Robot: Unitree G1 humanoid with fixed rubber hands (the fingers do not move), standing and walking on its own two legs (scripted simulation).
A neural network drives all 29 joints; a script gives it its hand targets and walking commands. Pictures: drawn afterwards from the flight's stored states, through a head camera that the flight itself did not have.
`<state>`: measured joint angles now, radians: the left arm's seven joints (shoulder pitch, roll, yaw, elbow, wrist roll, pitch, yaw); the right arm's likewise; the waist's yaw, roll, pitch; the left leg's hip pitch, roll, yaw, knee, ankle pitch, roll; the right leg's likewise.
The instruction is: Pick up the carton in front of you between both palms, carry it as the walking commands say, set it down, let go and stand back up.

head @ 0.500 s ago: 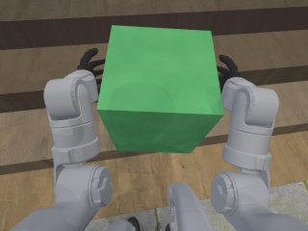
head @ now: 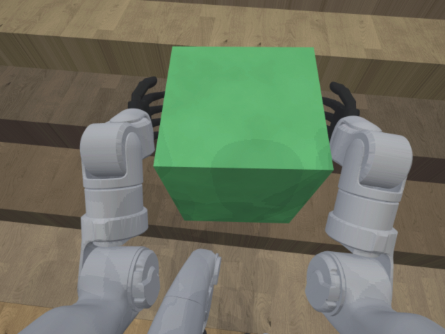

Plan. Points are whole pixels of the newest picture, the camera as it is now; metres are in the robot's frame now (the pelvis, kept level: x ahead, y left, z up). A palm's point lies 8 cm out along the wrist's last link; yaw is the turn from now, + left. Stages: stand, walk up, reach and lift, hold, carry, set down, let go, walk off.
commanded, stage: carry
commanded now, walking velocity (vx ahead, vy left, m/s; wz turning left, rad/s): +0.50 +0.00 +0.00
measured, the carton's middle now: (238, 147) +0.40 +0.06 +0.08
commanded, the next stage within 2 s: none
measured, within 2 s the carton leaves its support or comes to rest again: neither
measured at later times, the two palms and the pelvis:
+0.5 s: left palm out of the picture +0.72 +0.11 +0.36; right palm out of the picture +0.65 -0.19 +0.36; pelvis +0.29 +0.03 +0.16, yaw -2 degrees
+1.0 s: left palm out of the picture +0.96 +0.14 +0.50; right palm out of the picture +0.99 -0.16 +0.50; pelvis +0.59 -0.04 +0.32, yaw -1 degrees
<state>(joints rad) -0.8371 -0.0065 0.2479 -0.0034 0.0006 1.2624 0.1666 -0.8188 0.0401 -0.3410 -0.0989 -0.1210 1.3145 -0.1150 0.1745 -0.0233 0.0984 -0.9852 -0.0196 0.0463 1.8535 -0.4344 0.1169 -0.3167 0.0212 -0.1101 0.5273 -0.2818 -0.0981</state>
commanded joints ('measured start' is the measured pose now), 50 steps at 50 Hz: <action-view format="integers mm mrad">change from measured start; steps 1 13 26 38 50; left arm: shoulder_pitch -863 -774 -801 -1125 -906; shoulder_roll -1048 -911 -847 -1252 -1079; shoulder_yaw -703 -295 -317 -578 -559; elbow -74 284 283 -19 36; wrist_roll -528 -245 -147 -545 -447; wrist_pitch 32 133 138 31 71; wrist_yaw -309 -267 -195 -280 -282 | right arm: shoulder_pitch -637 -936 -1041 -852 -784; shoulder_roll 771 1060 1048 923 876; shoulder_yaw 614 600 534 395 560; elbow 120 267 231 246 248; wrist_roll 272 570 590 305 333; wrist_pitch -17 46 51 28 41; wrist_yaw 155 198 237 202 168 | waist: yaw -13 -305 -311 -94 -34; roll -19 145 68 -16 6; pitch -568 -921 -447 -819 -540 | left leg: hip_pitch -484 1267 1375 239 -641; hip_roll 50 306 313 -4 111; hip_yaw -18 -746 -325 -196 -73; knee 259 -1293 -1552 98 300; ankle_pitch -144 1123 372 276 -152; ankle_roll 31 352 138 -30 37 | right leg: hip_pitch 753 -454 -1240 361 742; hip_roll -328 140 -140 -284 -354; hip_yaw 451 342 104 698 428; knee -102 1509 1417 -18 -165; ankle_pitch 482 53 -307 221 146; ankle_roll -205 60 -30 -211 -164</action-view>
